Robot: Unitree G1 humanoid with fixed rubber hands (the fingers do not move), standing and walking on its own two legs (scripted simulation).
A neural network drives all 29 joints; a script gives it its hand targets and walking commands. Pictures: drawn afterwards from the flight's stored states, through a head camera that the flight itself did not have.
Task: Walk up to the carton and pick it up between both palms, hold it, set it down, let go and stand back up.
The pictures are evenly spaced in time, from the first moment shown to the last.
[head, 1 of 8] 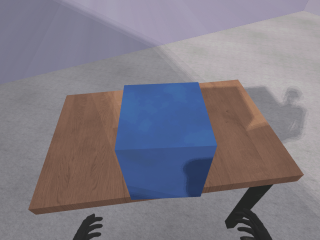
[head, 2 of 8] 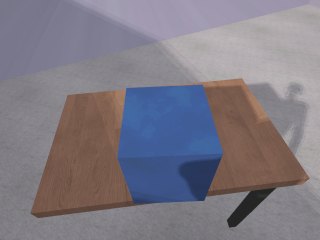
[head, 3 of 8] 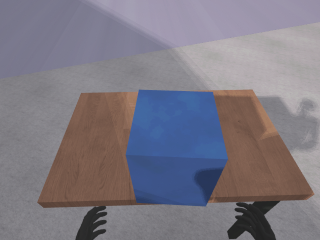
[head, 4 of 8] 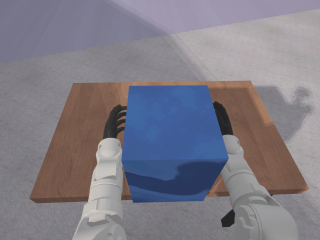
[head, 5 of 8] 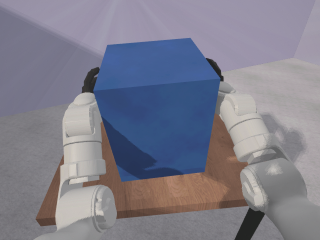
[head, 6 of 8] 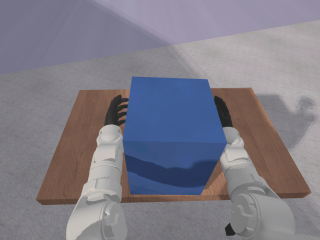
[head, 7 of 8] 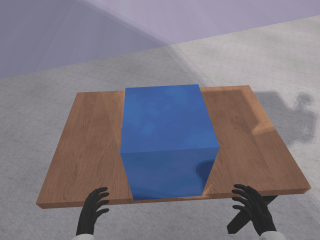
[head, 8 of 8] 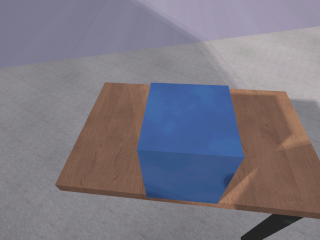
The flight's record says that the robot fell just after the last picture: no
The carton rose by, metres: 0.22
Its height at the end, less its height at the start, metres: +0.00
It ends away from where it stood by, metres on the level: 0.02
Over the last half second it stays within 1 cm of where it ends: yes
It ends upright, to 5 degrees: yes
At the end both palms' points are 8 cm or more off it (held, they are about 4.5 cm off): yes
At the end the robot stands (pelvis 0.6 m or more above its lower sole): yes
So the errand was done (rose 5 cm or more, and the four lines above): yes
